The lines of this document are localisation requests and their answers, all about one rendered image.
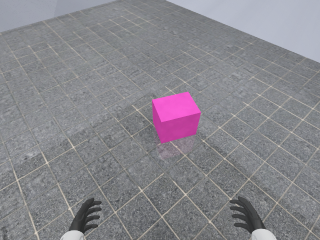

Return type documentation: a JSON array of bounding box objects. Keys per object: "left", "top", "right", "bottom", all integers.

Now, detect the left robot forearm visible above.
[{"left": 60, "top": 230, "right": 84, "bottom": 240}]

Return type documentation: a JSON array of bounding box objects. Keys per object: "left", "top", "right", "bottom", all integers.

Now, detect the carton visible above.
[{"left": 152, "top": 92, "right": 201, "bottom": 144}]

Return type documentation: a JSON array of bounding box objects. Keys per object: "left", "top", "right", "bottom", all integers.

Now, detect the right robot forearm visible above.
[{"left": 251, "top": 229, "right": 277, "bottom": 240}]

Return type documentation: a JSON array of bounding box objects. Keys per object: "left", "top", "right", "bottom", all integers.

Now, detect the robot left hand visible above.
[{"left": 68, "top": 197, "right": 102, "bottom": 234}]

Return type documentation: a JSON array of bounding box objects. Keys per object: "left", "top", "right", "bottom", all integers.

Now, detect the robot right hand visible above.
[{"left": 229, "top": 196, "right": 266, "bottom": 235}]

